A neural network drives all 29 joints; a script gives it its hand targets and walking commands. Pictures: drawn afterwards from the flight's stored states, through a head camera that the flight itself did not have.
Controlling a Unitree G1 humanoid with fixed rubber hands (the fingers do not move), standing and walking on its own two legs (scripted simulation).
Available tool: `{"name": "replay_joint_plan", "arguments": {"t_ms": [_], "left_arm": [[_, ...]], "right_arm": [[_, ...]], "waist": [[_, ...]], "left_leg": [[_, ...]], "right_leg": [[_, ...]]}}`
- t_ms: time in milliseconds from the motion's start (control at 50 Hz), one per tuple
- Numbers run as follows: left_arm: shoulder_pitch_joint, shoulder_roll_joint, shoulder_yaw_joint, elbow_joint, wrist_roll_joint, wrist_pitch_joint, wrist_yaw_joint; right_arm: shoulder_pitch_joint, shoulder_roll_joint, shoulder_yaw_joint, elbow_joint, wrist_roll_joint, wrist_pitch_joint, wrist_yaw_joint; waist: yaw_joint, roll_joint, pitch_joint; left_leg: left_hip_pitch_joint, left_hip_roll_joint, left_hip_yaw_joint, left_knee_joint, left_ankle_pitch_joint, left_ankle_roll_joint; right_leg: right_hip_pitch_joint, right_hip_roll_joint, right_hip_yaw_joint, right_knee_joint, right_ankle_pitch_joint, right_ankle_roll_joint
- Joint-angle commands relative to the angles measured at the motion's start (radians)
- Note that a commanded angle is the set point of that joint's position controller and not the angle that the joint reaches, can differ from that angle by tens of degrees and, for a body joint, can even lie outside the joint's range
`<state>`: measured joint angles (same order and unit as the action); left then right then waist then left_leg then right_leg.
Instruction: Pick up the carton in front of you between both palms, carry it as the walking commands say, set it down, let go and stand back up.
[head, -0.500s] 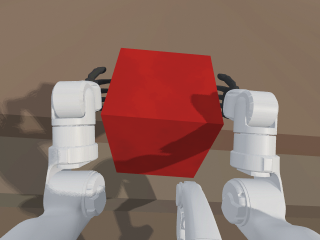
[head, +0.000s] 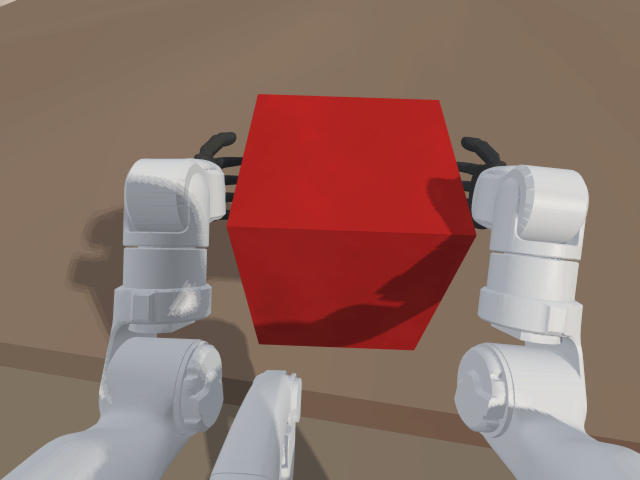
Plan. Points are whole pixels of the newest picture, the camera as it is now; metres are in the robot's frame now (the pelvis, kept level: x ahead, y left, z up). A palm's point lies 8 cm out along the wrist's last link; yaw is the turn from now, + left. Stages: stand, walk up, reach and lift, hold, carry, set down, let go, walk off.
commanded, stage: carry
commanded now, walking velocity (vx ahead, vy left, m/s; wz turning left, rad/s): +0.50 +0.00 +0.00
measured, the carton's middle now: (341, 231) +0.39 +0.02 +0.13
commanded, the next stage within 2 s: none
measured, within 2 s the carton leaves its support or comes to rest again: neither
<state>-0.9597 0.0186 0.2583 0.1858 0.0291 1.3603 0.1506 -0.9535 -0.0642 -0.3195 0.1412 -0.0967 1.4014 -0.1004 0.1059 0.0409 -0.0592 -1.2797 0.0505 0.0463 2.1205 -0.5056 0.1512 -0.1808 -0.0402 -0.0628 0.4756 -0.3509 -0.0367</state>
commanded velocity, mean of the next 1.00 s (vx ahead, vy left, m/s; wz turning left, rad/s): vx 0.50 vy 0.00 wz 0.00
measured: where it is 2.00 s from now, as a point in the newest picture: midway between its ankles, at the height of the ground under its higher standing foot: (374, 178)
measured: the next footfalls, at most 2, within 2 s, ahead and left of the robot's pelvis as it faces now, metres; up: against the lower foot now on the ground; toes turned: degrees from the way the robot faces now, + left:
left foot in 0.12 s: +0.30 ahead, +0.14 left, +0.18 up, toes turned +7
right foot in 0.66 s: +0.65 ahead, -0.13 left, +0.36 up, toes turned -7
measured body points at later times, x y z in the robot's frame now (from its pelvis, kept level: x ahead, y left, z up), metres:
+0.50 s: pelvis +0.30 +0.02 +0.18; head +0.32 +0.04 +0.63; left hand +0.72 +0.15 +0.37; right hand +0.68 -0.16 +0.38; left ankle +0.25 +0.14 -0.56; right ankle +0.37 -0.10 -0.23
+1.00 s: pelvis +0.61 -0.05 +0.35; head +0.64 -0.06 +0.79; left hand +1.00 +0.12 +0.53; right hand +1.02 -0.18 +0.53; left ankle +0.73 +0.08 -0.28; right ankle +0.61 -0.13 -0.38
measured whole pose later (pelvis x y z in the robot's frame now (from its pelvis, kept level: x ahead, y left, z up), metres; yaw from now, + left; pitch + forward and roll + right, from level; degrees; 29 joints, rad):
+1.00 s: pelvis +0.61 -0.05 +0.35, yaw +1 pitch +4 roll +0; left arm -0.96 0.01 0.26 0.16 0.04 1.36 0.17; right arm -0.94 -0.05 -0.33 0.11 -0.10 1.39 -0.09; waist 0.08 0.03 -0.01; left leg -0.89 0.07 0.04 1.21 -0.21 0.07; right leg -0.35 0.01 -0.15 0.61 -0.34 -0.08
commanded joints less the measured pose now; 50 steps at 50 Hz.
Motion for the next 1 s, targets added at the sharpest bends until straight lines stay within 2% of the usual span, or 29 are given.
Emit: {"name": "replay_joint_plan", "arguments": {"t_ms": [0,40,60,80,100,120,140,160,180,200,240,280,340,360,400,440,480,520,540,580,620,640,660,680,720,760,820,880,980], "left_arm": [[-0.758,-0.950,-0.456,-0.043,-0.415,0.025,-0.267],[-0.796,-0.935,-0.416,-0.035,-0.405,0.040,-0.265],[-0.780,-0.907,-0.384,0.007,-0.387,0.050,-0.262],[-0.747,-0.903,-0.358,0.034,-0.377,0.055,-0.259],[-0.757,-0.910,-0.341,0.045,-0.353,0.055,-0.260],[-0.774,-0.927,-0.317,0.053,-0.324,0.051,-0.261],[-0.765,-0.927,-0.285,0.057,-0.289,0.039,-0.260],[-0.721,-0.945,-0.281,0.065,-0.261,0.022,-0.260],[-0.670,-0.917,-0.272,0.096,-0.234,0.020,-0.257],[-0.657,-0.951,-0.271,0.096,-0.226,0.009,-0.252],[-0.761,-0.955,-0.295,-0.001,-0.228,0.001,-0.245],[-0.792,-0.940,-0.333,-0.070,-0.247,-0.006,-0.227],[-0.741,-0.943,-0.387,-0.094,-0.261,-0.008,-0.214],[-0.720,-0.942,-0.409,-0.090,-0.264,-0.005,-0.210],[-0.694,-0.958,-0.441,-0.051,-0.274,0.012,-0.208],[-0.684,-0.956,-0.453,-0.004,-0.274,0.023,-0.204],[-0.702,-0.928,-0.454,0.020,-0.279,0.025,-0.194],[-0.725,-0.957,-0.453,0.037,-0.295,0.033,-0.182],[-0.751,-0.977,-0.464,0.035,-0.316,0.035,-0.179],[-0.762,-1.037,-0.465,0.071,-0.360,0.038,-0.175],[-0.779,-1.101,-0.472,0.047,-0.396,0.028,-0.180],[-0.808,-1.140,-0.484,0.031,-0.416,0.017,-0.192],[-0.841,-1.154,-0.486,0.013,-0.434,-0.001,-0.205],[-0.841,-1.185,-0.506,-0.007,-0.463,-0.023,-0.218],[-0.960,-1.246,-0.547,-0.121,-0.528,-0.049,-0.248],[-1.007,-1.256,-0.578,-0.204,-0.562,-0.064,-0.262],[-0.932,-1.239,-0.578,-0.219,-0.552,-0.054,-0.261],[-0.838,-1.169,-0.555,-0.209,-0.504,-0.029,-0.250],[-0.711,-1.054,-0.496,-0.069,-0.419,0.016,-0.254]], "right_arm": [[-0.731,0.971,0.539,0.050,0.380,0.002,0.128],[-0.784,1.006,0.537,0.066,0.419,0.013,0.120],[-0.795,1.021,0.530,0.092,0.438,0.018,0.118],[-0.802,1.062,0.533,0.101,0.463,0.018,0.118],[-0.815,1.098,0.540,0.101,0.485,0.013,0.121],[-0.861,1.134,0.551,0.078,0.507,-0.002,0.130],[-0.892,1.173,0.570,0.049,0.537,-0.018,0.144],[-0.894,1.213,0.576,0.033,0.566,-0.039,0.163],[-0.883,1.255,0.592,0.031,0.590,-0.060,0.172],[-0.928,1.253,0.589,-0.038,0.610,-0.074,0.182],[-1.041,1.298,0.614,-0.147,0.648,-0.099,0.199],[-1.039,1.312,0.619,-0.193,0.662,-0.102,0.210],[-0.974,1.280,0.624,-0.170,0.633,-0.084,0.208],[-0.933,1.253,0.609,-0.146,0.614,-0.075,0.209],[-0.827,1.174,0.569,-0.083,0.552,-0.053,0.205],[-0.793,1.125,0.548,-0.030,0.519,-0.035,0.210],[-0.810,1.090,0.515,-0.010,0.507,-0.026,0.227],[-0.828,1.064,0.466,0.024,0.499,-0.013,0.241],[-0.827,1.047,0.459,0.041,0.488,-0.005,0.243],[-0.771,1.035,0.414,0.109,0.457,0.007,0.241],[-0.720,1.022,0.377,0.135,0.396,0.003,0.234],[-0.714,1.019,0.374,0.134,0.370,-0.006,0.230],[-0.675,1.043,0.360,0.152,0.339,-0.021,0.227],[-0.657,1.005,0.346,0.148,0.323,-0.033,0.222],[-0.718,1.034,0.363,0.084,0.312,-0.051,0.205],[-0.787,1.043,0.408,0.001,0.325,-0.056,0.185],[-0.769,1.046,0.480,-0.083,0.352,-0.054,0.161],[-0.707,1.039,0.528,-0.086,0.363,-0.044,0.153],[-0.689,1.026,0.553,-0.017,0.382,-0.012,0.157]], "waist": [[-0.033,-0.115,-0.146],[-0.080,-0.227,-0.165],[-0.131,-0.311,-0.270],[-0.173,-0.376,-0.404],[-0.256,-0.428,-0.519],[-0.315,-0.326,-0.613],[-0.328,-0.201,-0.716],[-0.260,0.002,-0.678],[-0.234,0.168,-0.823],[-0.250,0.075,-0.851],[-0.214,0.023,-0.587],[-0.170,-0.013,-0.484],[-0.168,-0.066,-0.426],[-0.204,-0.022,-0.444],[-0.272,0.046,-0.419],[-0.278,0.010,-0.334],[-0.204,-0.002,-0.226],[-0.159,0.142,-0.206],[-0.135,0.175,-0.220],[-0.091,0.267,-0.376],[0.041,0.363,-0.539],[0.099,0.320,-0.603],[0.027,-0.001,-0.684],[0.021,-0.299,-0.749],[-0.020,-0.131,-0.652],[-0.065,-0.121,-0.497],[-0.026,-0.061,-0.474],[-0.032,-0.078,-0.467],[-0.031,-0.159,-0.422]], "left_leg": [[-0.258,0.078,0.055,-0.184,0.019,-0.017],[0.341,0.035,0.204,-0.636,0.121,-0.031],[0.619,-0.022,0.258,-0.732,0.269,-0.008],[0.765,-0.068,0.270,-0.775,0.334,0.019],[0.867,-0.115,0.276,-0.865,0.320,0.019],[1.003,-0.160,0.237,-1.141,0.374,0.024],[1.208,-0.143,0.088,-1.398,0.455,0.031],[1.390,0.144,-0.408,-1.572,0.802,0.103],[1.480,0.275,-0.815,-1.553,1.228,0.278],[1.483,0.258,-0.812,-1.567,0.842,0.299],[1.348,0.214,-0.676,-1.583,0.306,0.174],[1.263,0.208,-0.509,-1.624,0.167,0.098],[1.310,0.224,-0.367,-1.675,0.334,0.092],[1.368,0.245,-0.366,-1.709,0.496,0.148],[1.612,0.332,-0.450,-1.748,0.523,0.182],[1.739,0.343,-0.414,-1.782,0.399,0.129],[1.472,0.220,-0.232,-1.891,0.192,0.032],[1.136,0.143,-0.033,-2.146,0.314,0.064],[1.006,0.099,0.109,-2.155,0.603,0.063],[1.110,0.136,0.146,-1.959,1.512,0.053],[1.329,0.157,0.147,-1.568,1.925,-0.010],[1.256,0.135,0.086,-1.283,1.781,-0.036],[0.915,-0.006,-0.001,-0.919,0.920,-0.115],[0.754,-0.177,-0.205,-0.449,0.361,-0.126],[0.550,-0.115,-0.265,-0.180,0.337,-0.067],[0.421,-0.040,-0.229,-0.243,0.261,-0.033],[0.375,-0.020,-0.163,-0.442,0.083,-0.038],[0.332,0.016,-0.073,-0.659,0.168,-0.058],[0.410,0.038,-0.008,-1.126,0.402,-0.096]], "right_leg": [[0.259,-0.189,0.225,-0.311,-0.004,-0.159],[-0.122,-0.104,-0.031,-0.530,0.493,-0.182],[-0.161,-0.097,-0.129,-0.444,1.054,-0.182],[-0.070,-0.129,-0.125,-0.291,1.546,-0.183],[0.055,-0.161,-0.128,-0.079,1.836,-0.157],[0.138,-0.118,-0.127,0.236,1.840,-0.107],[0.105,-0.069,-0.054,0.529,1.546,-0.057],[-0.244,0.059,0.038,0.862,0.359,0.016],[-0.397,0.183,0.247,1.379,0.197,0.015],[-0.515,0.168,0.303,1.569,0.210,-0.021],[-0.734,0.092,0.274,1.549,0.179,-0.075],[-0.767,0.026,0.247,1.487,0.187,-0.090],[-0.855,-0.010,0.128,1.306,0.106,-0.094],[-0.948,0.022,0.041,1.493,0.067,-0.112],[-1.330,-0.008,0.094,1.804,-0.208,-0.123],[-1.578,-0.040,0.117,1.878,-0.326,-0.120],[-1.401,-0.072,0.008,1.556,-0.205,-0.102],[-0.924,-0.085,-0.096,1.195,-0.111,-0.093],[-0.711,-0.049,-0.168,1.048,-0.017,-0.098],[-0.411,0.059,-0.237,0.835,0.109,-0.129],[-0.231,0.164,-0.254,0.584,0.025,-0.112],[-0.066,0.156,-0.100,0.440,-0.074,-0.108],[0.178,-0.119,0.532,0.127,-0.136,-0.212],[0.185,-0.224,0.975,-0.114,-0.024,-0.349],[0.152,-0.209,0.768,0.065,0.048,-0.298],[0.070,-0.190,0.572,0.105,0.066,-0.217],[0.126,-0.213,0.438,0.059,0.081,-0.208],[0.203,-0.217,0.356,0.034,0.333,-0.218],[0.232,-0.145,0.145,-0.052,0.453,-0.178]]}}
